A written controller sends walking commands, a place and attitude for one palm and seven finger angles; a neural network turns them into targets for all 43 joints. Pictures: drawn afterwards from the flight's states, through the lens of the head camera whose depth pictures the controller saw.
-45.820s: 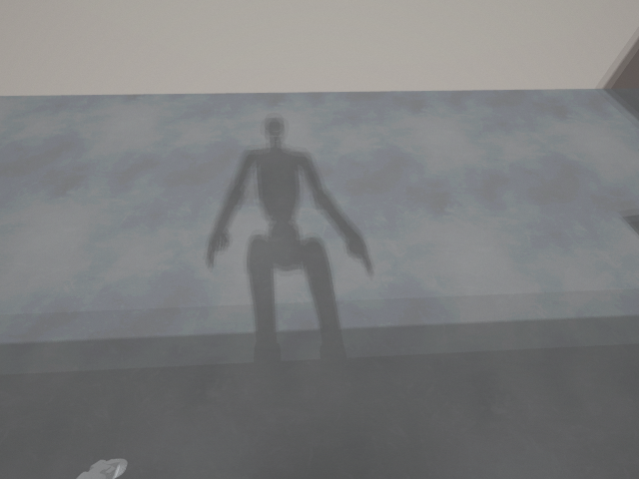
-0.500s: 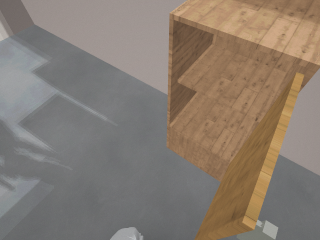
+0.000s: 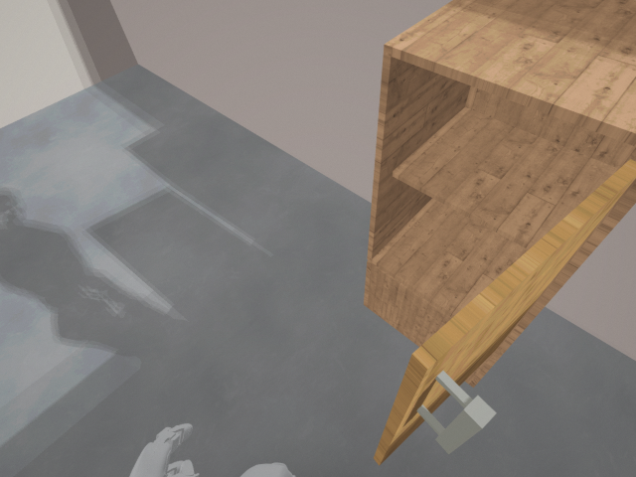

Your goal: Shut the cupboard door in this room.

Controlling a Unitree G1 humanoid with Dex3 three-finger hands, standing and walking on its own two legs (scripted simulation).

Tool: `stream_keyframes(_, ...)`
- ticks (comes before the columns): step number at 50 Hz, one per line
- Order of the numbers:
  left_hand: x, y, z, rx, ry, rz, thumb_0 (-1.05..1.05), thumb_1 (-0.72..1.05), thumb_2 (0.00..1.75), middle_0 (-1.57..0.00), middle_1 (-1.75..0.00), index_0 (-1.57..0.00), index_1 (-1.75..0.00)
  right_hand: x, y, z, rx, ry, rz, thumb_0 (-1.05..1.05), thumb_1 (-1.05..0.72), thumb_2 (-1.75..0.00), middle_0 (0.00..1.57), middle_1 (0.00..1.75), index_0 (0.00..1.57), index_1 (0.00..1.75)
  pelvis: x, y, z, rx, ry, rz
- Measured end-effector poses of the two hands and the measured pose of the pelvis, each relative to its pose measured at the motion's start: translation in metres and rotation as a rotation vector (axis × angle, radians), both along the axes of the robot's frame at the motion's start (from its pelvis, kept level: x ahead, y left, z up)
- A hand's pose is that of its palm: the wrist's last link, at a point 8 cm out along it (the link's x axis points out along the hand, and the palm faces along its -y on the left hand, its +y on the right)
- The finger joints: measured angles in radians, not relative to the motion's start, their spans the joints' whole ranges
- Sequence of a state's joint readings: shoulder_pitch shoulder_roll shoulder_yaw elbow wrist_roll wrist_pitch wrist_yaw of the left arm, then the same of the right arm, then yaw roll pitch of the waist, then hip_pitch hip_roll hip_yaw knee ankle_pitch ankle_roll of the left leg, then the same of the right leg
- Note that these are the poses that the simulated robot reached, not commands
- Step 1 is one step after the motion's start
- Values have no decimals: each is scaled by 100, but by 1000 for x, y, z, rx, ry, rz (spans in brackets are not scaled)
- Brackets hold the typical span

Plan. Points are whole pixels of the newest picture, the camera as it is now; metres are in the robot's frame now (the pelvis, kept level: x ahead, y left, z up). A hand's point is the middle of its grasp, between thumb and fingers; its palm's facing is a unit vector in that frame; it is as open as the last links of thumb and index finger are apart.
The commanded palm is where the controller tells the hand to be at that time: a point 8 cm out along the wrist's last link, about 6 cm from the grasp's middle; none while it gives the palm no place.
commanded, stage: stand and wait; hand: left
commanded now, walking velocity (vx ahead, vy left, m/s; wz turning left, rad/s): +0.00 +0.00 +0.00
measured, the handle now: (447, 413) +0.21 -0.14 -0.03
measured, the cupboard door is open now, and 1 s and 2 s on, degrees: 81 81 71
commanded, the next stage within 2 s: turn or walk to find it in 0.10 s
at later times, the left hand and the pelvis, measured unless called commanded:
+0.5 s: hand out of the picture -0.01 +0.24 -0.17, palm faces +0.18 -0.96 -0.24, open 7.4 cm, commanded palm none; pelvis -0.02 +0.03 +0.01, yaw +8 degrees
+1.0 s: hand out of the picture -0.06 +0.20 -0.16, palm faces +0.41 -0.88 -0.25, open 7.4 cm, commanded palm none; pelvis -0.02 +0.00 +0.00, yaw +23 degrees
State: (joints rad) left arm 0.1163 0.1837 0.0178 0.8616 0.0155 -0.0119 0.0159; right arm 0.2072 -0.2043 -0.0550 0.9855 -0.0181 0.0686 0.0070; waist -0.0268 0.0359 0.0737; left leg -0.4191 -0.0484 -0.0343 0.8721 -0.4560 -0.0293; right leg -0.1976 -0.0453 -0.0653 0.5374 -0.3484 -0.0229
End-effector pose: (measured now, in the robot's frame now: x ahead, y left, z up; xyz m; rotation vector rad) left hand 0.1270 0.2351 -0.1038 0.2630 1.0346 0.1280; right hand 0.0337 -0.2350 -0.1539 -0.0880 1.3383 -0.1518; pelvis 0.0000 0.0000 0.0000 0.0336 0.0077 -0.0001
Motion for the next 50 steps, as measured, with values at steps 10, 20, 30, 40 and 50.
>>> stream_keyframes(10,-90,14,-29,-65,194,118,0,91,90,-20,-30,-20,-30,-2,11,11,-49,17,46,1,-91,-90,20,30,20,30,-5,16,0,-19,-21,37)
stream_keyframes(20,-159,52,-42,-81,353,258,1,91,90,-20,-30,-20,-30,18,43,24,-86,-22,148,1,-90,-90,20,30,20,30,-14,36,2,-39,-3,99)
stream_keyframes(30,-138,40,-23,-37,216,295,0,91,90,-20,-30,-20,-30,40,28,13,-41,-50,222,1,-91,-90,21,30,21,30,-22,15,1,-26,14,187)
stream_keyframes(40,-149,5,-9,-22,142,373,0,91,90,-20,-30,-20,-30,74,3,7,-18,-58,306,1,-91,-90,20,30,20,30,-22,-9,3,13,-7,293)
stream_keyframes(50,-209,7,-26,-73,218,512,0,90,90,-21,-30,-20,-30,120,40,17,-43,-81,473,1,-91,-90,20,30,20,30,-21,2,0,4,0,398)
